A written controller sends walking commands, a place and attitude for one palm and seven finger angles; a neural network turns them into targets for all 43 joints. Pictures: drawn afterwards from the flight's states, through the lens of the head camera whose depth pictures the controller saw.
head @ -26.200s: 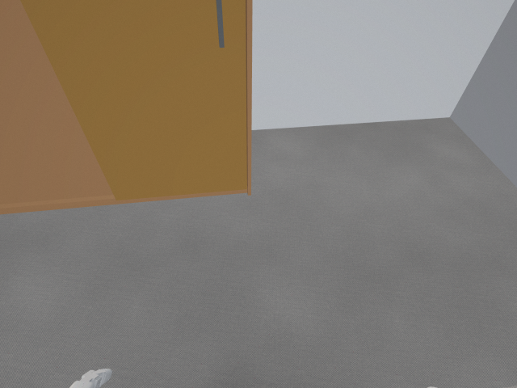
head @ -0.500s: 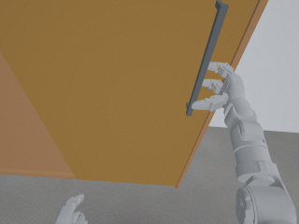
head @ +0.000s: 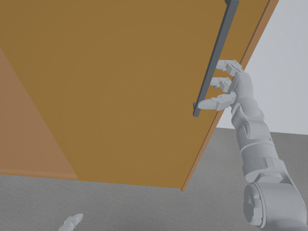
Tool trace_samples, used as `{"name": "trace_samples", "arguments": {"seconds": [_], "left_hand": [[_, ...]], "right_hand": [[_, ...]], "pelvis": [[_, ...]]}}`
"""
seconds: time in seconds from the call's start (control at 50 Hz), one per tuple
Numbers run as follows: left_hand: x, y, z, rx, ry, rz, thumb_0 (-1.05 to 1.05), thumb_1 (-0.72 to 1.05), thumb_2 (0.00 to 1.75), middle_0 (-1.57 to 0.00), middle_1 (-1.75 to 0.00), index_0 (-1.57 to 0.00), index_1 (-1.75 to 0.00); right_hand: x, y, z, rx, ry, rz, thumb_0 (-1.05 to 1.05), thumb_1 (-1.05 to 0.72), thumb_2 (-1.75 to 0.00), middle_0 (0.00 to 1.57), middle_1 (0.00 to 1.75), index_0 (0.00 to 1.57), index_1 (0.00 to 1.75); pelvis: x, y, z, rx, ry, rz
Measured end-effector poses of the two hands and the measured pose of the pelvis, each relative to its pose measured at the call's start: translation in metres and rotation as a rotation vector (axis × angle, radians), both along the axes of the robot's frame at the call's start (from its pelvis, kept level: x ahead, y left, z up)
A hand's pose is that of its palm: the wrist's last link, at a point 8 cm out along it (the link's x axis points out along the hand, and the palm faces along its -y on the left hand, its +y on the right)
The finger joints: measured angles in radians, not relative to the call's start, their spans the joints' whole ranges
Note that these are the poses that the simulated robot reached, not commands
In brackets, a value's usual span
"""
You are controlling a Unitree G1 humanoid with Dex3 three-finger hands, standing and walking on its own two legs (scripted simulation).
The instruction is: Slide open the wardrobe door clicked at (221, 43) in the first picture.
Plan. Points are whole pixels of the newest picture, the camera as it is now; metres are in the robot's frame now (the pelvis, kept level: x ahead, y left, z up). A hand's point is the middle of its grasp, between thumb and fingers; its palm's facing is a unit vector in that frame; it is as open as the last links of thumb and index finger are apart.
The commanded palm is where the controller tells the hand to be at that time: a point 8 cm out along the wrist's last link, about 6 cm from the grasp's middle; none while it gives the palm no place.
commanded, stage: slide the fingers in behind the handle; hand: right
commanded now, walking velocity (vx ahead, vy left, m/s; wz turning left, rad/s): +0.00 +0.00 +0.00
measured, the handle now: (208, 68) +0.49 -0.10 +0.20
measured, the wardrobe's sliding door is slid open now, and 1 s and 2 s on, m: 0.00 0.00 0.00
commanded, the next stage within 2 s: grip the handle and tug to test in 1.48 s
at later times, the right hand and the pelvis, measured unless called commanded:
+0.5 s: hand (210, 89) +0.43 -0.10 +0.18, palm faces -0.01 +1.00 -0.01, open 14.0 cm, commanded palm +0.40 -0.15 +0.18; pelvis +0.01 +0.00 +0.00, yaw +0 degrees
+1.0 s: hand (207, 91) +0.42 -0.09 +0.17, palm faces -0.01 +1.00 +0.01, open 14.0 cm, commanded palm +0.40 -0.14 +0.18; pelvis +0.01 +0.00 +0.00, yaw +0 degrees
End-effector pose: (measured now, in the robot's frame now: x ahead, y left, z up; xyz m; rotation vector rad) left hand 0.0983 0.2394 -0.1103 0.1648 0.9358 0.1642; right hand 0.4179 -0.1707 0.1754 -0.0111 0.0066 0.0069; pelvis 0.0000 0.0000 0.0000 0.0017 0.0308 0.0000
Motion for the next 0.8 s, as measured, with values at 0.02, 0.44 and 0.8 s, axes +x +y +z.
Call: {"name": "trace_samples", "arguments": {"seconds": [0.02,0.44,0.8], "left_hand": [[0.001,0.000,0.000,-0.002,-0.005,-0.001,0.01,0.91,0.90,-0.21,-0.30,-0.20,-0.30],[0.042,-0.008,0.014,-0.014,-0.079,-0.015,0.01,0.91,0.90,-0.21,-0.30,-0.20,-0.30],[0.057,-0.014,0.016,-0.017,-0.091,-0.040,0.01,0.91,0.90,-0.21,-0.30,-0.20,-0.30]], "right_hand": [[-0.001,0.002,0.000,-0.003,-0.002,0.006,-0.01,0.50,-0.30,0.33,1.23,0.34,1.22],[-0.009,0.014,0.002,0.015,-0.020,-0.003,-0.01,0.50,-0.30,0.31,1.21,0.31,1.20],[-0.007,0.033,0.002,0.029,0.006,0.011,-0.01,0.50,-0.30,0.29,1.20,0.30,1.20]], "pelvis": [[0.000,0.000,0.000,0.000,-0.001,0.000],[0.013,0.001,0.002,0.001,-0.020,0.019],[0.015,0.002,0.002,0.000,-0.024,0.009]]}}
